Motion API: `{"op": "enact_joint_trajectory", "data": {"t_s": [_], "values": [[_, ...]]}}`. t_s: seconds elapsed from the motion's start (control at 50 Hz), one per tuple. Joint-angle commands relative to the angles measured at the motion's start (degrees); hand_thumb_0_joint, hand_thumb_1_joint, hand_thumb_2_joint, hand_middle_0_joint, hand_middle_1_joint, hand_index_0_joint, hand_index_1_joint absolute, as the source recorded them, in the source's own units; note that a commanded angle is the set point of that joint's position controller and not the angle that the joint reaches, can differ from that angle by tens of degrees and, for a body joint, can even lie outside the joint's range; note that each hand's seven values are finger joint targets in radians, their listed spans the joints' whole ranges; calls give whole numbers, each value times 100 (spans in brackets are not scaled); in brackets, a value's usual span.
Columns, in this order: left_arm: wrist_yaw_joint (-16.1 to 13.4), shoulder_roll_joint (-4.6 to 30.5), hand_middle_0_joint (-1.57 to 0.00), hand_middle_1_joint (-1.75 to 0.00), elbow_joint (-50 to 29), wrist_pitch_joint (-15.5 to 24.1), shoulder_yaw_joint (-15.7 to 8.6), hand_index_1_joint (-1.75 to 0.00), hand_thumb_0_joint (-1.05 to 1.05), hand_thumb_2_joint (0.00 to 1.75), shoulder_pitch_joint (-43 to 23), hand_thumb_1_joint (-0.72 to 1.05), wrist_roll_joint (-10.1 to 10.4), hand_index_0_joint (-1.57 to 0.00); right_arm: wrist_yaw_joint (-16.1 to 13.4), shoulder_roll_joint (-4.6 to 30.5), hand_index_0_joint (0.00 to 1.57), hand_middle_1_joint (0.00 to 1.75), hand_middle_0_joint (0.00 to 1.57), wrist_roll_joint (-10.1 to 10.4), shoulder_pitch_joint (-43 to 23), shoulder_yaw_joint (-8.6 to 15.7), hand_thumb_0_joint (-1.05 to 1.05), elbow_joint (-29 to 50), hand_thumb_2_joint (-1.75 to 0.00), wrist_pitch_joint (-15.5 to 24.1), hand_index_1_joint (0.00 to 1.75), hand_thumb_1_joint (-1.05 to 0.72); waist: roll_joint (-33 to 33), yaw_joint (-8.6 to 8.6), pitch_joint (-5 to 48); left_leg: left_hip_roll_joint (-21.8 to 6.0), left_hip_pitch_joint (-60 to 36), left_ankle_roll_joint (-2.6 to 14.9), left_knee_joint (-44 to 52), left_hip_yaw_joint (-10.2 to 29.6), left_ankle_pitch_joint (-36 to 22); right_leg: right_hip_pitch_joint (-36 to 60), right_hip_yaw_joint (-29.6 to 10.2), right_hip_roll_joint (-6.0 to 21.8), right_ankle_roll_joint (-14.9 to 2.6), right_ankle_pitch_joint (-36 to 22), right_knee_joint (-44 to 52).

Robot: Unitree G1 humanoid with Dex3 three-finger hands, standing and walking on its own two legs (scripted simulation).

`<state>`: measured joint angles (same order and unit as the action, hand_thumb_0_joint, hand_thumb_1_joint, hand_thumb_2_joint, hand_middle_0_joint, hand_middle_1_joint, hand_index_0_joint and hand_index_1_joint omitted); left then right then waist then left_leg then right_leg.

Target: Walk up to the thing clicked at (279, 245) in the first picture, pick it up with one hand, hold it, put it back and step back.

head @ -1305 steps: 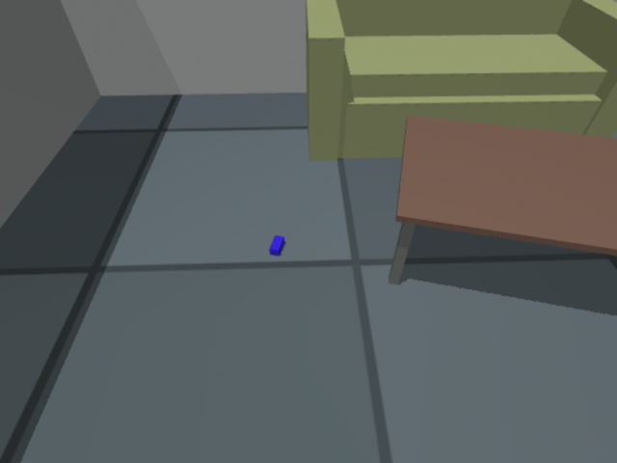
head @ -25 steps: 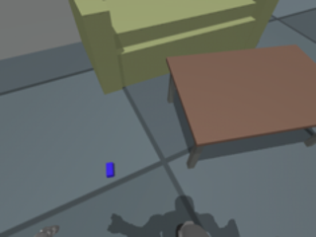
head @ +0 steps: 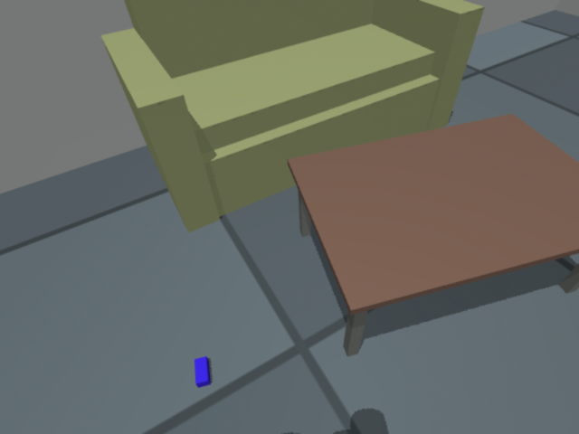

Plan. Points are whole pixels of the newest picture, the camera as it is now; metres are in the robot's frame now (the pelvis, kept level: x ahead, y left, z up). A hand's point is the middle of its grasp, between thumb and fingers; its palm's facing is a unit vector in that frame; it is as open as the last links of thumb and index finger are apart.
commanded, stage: walk up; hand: left
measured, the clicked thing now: (202, 371) +0.51 +0.35 -0.76
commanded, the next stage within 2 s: none
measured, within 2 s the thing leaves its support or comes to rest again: neither
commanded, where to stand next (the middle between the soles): +0.07 +0.02 m, yaw +3 degrees
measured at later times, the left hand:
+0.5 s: hand out of the picture +0.01 +0.27 -0.18, palm faces -0.02 -0.90 -0.43, open 7.4 cm
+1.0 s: hand out of the picture -0.01 +0.32 -0.16, palm faces +0.04 -0.93 -0.36, open 7.4 cm
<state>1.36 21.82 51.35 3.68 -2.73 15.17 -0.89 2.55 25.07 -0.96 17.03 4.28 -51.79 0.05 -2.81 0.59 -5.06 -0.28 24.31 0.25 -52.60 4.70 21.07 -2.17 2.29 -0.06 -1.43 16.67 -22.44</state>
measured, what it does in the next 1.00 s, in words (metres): steps on the spot: left foot, then right foot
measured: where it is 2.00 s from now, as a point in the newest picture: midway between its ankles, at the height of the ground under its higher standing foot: outside the picture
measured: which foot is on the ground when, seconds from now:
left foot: up 0.00-0.14, down 0.16-0.48, up 0.50-0.80, down 0.82-1.00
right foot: down 0.00-0.18, up 0.20-0.42, down 0.44-0.84, up 0.86-1.00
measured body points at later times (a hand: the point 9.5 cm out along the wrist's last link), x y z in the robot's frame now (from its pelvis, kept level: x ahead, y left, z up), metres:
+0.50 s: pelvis -0.05 -0.01 -0.04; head +0.00 -0.03 +0.40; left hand +0.01 +0.31 -0.15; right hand +0.12 -0.31 -0.15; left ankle +0.12 +0.12 -0.73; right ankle -0.06 -0.12 -0.74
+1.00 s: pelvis -0.02 +0.03 -0.01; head -0.03 +0.05 +0.44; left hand -0.01 +0.36 -0.13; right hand +0.05 -0.29 -0.10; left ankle -0.03 +0.15 -0.74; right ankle +0.02 -0.11 -0.69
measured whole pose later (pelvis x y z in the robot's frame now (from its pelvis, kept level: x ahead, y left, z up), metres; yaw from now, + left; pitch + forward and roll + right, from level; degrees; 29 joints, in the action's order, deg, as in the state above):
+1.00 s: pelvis -0.02 +0.03 -0.01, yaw +5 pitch -4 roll +1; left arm 2.8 25.9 49.4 -0.4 -3.7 20.3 -1.2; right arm 1.1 22.8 -0.9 20.3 2.7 -48.3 4.8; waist 4.5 0.1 -3.5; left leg 1.0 9.5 0.9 -30.3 -1.0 16.9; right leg -26.6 -3.4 2.8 -1.5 21.6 -58.8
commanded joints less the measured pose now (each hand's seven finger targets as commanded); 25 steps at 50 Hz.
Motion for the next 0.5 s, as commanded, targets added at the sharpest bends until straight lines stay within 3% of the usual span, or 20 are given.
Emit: {"op": "enact_joint_trajectory", "data": {"t_s": [0.0,0.04,0.08,0.1,0.12,0.14,0.16,0.18,0.24,0.28,0.3,0.34,0.36,0.38,0.4,0.42,0.44,0.46,0.48], "values": [[-199,1185,-20,-30,-508,-41,-282,-30,0,90,-453,90,20,-20,-137,543,20,30,20,88,-271,73,0,352,-90,150,30,-90,1359,-140,-258,-56,-324,-127,947,-404,-786,-877,-138,1060,-765,-4106,155],[-236,1274,-20,-30,-594,-197,-261,-30,0,90,-558,90,87,-20,-203,614,20,30,20,69,-330,72,0,337,-90,117,30,-90,1505,-131,-49,35,-500,-86,1216,-665,-1102,-808,-313,1112,-712,-4320,-305],[-287,1286,-20,-30,-681,-367,-225,-30,0,90,-734,90,169,-20,-264,708,20,30,20,47,-155,111,0,248,-90,66,30,-90,1061,55,126,195,-909,28,1860,-816,-1533,-928,-189,999,-538,-3912,-1119],[-313,1284,-20,-30,-689,-428,-212,-30,0,90,-742,90,215,-20,-280,759,20,30,20,31,-125,143,0,246,-90,50,30,-90,832,115,209,190,-1170,92,2285,-789,-2494,-1057,-136,821,-353,-3409,-1557],[-327,1164,-20,-30,-702,-445,-177,-30,0,90,-552,90,260,-20,-303,1076,20,30,20,-6,-125,229,0,296,-90,44,30,-90,303,126,482,-161,-1705,276,2211,-448,-4516,-1329,-219,496,-140,-2644,-1996],[-350,1039,-20,-30,-715,-455,-180,-30,0,90,-383,90,360,-20,-344,1405,20,30,20,-31,6,338,0,409,-90,32,30,-90,-331,215,855,-1064,-1995,793,2465,482,-5885,-1480,-121,-80,67,-1551,-3105],[-395,1020,-20,-30,-671,-536,-208,-30,0,90,-20,90,414,-20,-342,1499,20,30,20,56,-31,351,0,545,-90,9,30,-90,-1009,129,1325,-1921,-2124,1538,2727,1666,-6915,-1616,-343,-595,114,2039,-4286],[-445,1123,-20,-30,-571,-620,-226,-30,0,90,-27,90,333,-20,-360,1532,20,30,20,106,-175,388,0,573,-90,-13,30,-90,-801,135,1473,-2095,-1744,1746,2708,1923,-6081,-1509,-857,-443,27,2376,-5047],[-432,1216,-20,-30,-370,-681,-283,-30,0,90,167,90,308,-20,-426,1089,20,30,20,39,-1068,304,0,940,-90,-157,30,-90,-621,-154,1230,-1608,-1037,1418,2759,945,-3853,-1828,-957,-203,26,1827,-5400],[-400,1145,-20,-30,-311,-669,-301,-30,0,90,378,90,279,-20,-408,969,20,30,20,-62,-1308,282,0,1095,-90,-226,30,-90,-724,-212,1085,-1467,-834,1345,2802,771,-2574,-1736,-678,-48,75,1618,-4541],[-375,1124,-20,-30,-299,-641,-317,-30,0,90,323,90,241,-20,-372,965,20,30,20,-112,-1265,290,0,1117,-90,-254,30,-90,-658,-121,1099,-1341,-894,1318,2805,732,-1964,-1708,-490,-1,126,1590,-3999],[-327,1100,-20,-30,-313,-590,-354,-30,0,90,390,90,173,-20,-319,1072,20,30,20,-156,-1198,351,0,1160,-90,-281,30,-90,-717,-46,1194,-1355,-990,1247,2837,845,-1045,-1601,-296,20,143,1489,-3027],[-303,1111,-20,-30,-258,-578,-404,-30,0,90,468,90,132,-20,-296,1146,20,30,20,-158,-1185,388,0,1156,-90,-318,30,-90,-901,-50,1175,-1400,-736,1145,2915,981,-632,-1356,-216,26,101,1356,-2510],[-299,1109,-20,-30,-158,-549,-437,-30,0,90,765,90,111,-20,-279,1199,20,30,20,-143,-1311,402,0,1191,-90,-369,30,-90,-966,-187,1214,-1392,-591,1056,2775,1014,-440,-1070,-202,61,32,1030,-1740],[-304,1151,-20,-30,-39,-505,-485,-30,0,90,1045,90,59,-20,-257,1146,20,30,20,-110,-1387,398,0,1238,-90,-426,30,-90,-811,-299,1168,-1253,-98,864,2550,878,-119,-669,-171,50,-51,565,-1192],[-312,1265,-20,-30,-101,-440,-522,-30,0,90,953,90,-50,-20,-239,850,20,30,20,-74,-1321,325,0,1227,-90,-465,30,-90,-169,-298,831,-832,649,569,1968,597,590,-664,-662,171,-130,758,-883],[-337,1944,-20,-30,-366,-403,-718,-30,0,90,666,90,-206,-20,-231,436,20,30,20,-7,-1373,241,0,1387,-90,-448,30,-90,1689,-421,338,479,1730,72,283,22,1188,-1352,-3320,1868,-785,1715,374],[-367,2577,-20,-30,-717,-388,-813,-30,0,90,-42,90,-262,-20,-331,857,20,30,20,-68,-1811,379,0,1419,-90,-453,30,-90,1961,-609,-46,557,1138,-136,-1188,780,1460,-2934,-4416,3022,-1720,1191,944],[-422,2207,-20,-30,-795,-329,-750,-30,0,90,-415,90,-178,-20,-311,1075,20,30,20,-86,-1689,462,0,1321,-90,-474,30,-90,1004,-294,-412,530,963,-176,-1930,1134,1053,-3178,-3652,2641,-1598,521,636]]}}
